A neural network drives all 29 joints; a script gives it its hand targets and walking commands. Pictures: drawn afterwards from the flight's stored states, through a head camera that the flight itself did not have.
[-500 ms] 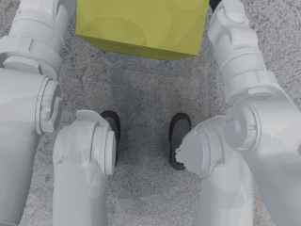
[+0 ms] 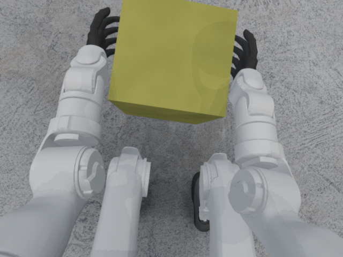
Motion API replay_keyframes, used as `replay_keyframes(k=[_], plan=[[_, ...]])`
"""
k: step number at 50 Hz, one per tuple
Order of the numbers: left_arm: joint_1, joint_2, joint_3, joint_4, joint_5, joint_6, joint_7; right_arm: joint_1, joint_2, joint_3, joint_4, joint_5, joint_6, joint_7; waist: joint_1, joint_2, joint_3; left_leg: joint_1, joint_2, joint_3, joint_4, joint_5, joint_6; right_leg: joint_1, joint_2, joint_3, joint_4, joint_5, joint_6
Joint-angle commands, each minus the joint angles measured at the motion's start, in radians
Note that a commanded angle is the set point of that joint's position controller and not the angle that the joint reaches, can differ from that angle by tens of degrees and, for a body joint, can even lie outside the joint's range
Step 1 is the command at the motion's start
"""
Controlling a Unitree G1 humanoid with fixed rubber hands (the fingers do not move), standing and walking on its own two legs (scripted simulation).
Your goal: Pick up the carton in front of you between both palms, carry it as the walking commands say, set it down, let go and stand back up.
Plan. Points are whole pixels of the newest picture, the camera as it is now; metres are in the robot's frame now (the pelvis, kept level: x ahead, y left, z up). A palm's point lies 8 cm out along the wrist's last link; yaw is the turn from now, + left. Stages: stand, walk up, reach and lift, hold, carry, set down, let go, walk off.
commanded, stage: reach and lift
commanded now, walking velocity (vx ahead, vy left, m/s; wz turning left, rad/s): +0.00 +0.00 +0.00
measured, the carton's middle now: (169, 74) +0.51 +0.04 -0.14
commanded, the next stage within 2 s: none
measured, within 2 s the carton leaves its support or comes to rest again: neither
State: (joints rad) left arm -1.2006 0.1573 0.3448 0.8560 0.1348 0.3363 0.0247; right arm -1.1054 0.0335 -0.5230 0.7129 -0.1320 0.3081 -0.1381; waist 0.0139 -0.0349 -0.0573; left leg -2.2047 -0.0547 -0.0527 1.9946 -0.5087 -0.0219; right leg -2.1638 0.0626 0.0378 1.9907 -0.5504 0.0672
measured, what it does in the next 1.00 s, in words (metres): rises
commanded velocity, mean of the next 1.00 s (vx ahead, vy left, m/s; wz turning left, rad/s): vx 0.00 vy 0.00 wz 0.00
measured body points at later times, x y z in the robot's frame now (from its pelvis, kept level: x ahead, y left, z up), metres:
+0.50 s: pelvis +0.02 -0.01 +0.12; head +0.24 +0.02 +0.51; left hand +0.49 +0.18 +0.07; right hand +0.49 -0.13 +0.07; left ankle +0.12 +0.12 -0.39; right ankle +0.12 -0.13 -0.39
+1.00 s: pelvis +0.07 -0.01 +0.26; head +0.18 +0.01 +0.70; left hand +0.44 +0.17 +0.23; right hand +0.45 -0.14 +0.23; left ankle +0.12 +0.12 -0.39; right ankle +0.11 -0.13 -0.39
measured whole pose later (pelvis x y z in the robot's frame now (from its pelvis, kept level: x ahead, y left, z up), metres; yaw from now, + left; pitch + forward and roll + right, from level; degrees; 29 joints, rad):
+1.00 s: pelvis +0.07 -0.01 +0.26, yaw +3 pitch +23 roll +0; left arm -0.53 -0.10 0.37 0.57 0.23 0.36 0.00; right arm -0.50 0.16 -0.39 0.54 -0.21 0.35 -0.06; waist 0.00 -0.02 -0.19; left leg -1.07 -0.04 -0.07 1.06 -0.40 -0.02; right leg -1.05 0.05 0.07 1.07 -0.43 0.02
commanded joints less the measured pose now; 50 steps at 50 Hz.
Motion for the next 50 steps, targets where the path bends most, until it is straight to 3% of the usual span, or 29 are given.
replay_keyframes(k=[1, 5, 7, 14, 22, 35, 50], plan=[[-0.524, -1.078, -0.323, 0.029, -0.059, 0.019, -0.262, -0.705, 0.923, 0.428, 0.036, 0.035, 0.020, 0.255, -0.025, 0.095, -0.895, 0.591, -0.096, 0.110, -0.286, 0.035, 0.009, 0.400, 0.123, -0.144, -0.254, 0.036, -0.057], [-0.494, -1.069, -0.252, 0.048, 0.001, 0.020, -0.264, -0.706, 0.971, 0.425, 0.045, 0.025, 0.030, 0.270, 0.026, 0.061, -0.954, 0.652, -0.094, 0.112, -0.351, 0.038, 0.021, 0.456, 0.126, -0.130, -0.323, 0.029, -0.049], [-0.486, -1.081, -0.256, 0.029, 0.005, 0.021, -0.269, -0.674, 1.003, 0.441, 0.053, 0.028, 0.037, 0.278, 0.030, 0.042, -0.990, 0.690, -0.095, 0.118, -0.375, 0.075, 0.024, 0.506, 0.130, -0.122, -0.362, 0.053, -0.044], [-0.431, -1.161, -0.355, -0.071, -0.039, 0.037, -0.289, -0.581, 1.068, 0.532, -0.013, 0.055, 0.047, 0.288, 0.018, 0.047, -1.110, 0.833, -0.101, 0.122, -0.449, 0.184, 0.013, 0.664, 0.133, -0.111, -0.451, 0.156, -0.036], [-0.306, -1.221, -0.473, -0.157, -0.092, 0.046, -0.277, -0.447, 1.112, 0.651, -0.077, 0.106, 0.060, 0.296, 0.016, 0.055, -1.105, 1.006, -0.106, 0.102, -0.555, 0.241, 0.004, 0.804, 0.134, -0.094, -0.555, 0.202, -0.032], [-0.068, -1.278, -0.488, -0.168, -0.059, 0.026, -0.252, -0.185, 1.133, 0.671, -0.061, 0.074, 0.042, 0.314, 0.004, 0.056, -0.885, 1.257, -0.101, 0.045, -0.789, 0.273, 0.011, 1.006, 0.118, -0.044, -0.793, 0.221, -0.046], [0.200, -1.287, -0.544, -0.240, -0.042, 0.020, -0.249, 0.106, 1.133, 0.726, -0.101, 0.047, 0.043, 0.332, -0.006, 0.048, -0.656, 1.616, -0.074, -0.009, -1.110, 0.378, 0.022, 1.415, 0.079, 0.021, -1.118, 0.351, -0.065]])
